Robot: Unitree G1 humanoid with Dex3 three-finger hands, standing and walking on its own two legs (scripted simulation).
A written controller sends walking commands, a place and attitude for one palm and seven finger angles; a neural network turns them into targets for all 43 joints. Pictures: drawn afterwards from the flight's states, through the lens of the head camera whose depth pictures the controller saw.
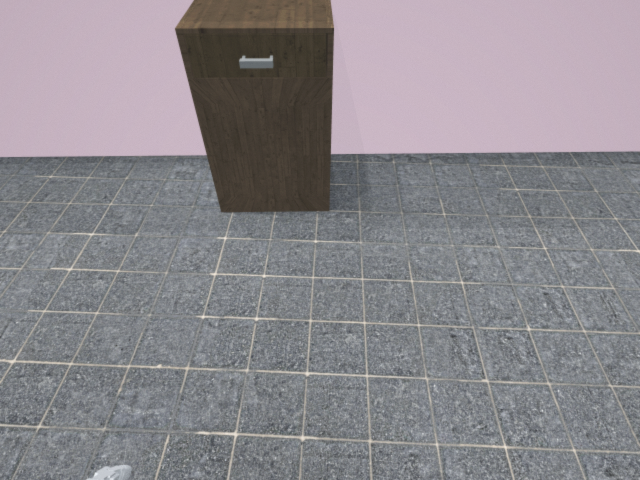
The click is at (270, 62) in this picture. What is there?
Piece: drawer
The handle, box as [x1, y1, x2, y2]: [239, 55, 273, 67]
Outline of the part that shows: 239,60 240,67 272,67 273,65 272,55 270,55 269,58 246,58 245,55 243,55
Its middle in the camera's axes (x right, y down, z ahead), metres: -0.22 -0.59 +1.29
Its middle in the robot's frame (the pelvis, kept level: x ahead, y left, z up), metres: +1.35 +0.27 -0.05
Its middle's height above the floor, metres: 0.72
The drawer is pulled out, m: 0.00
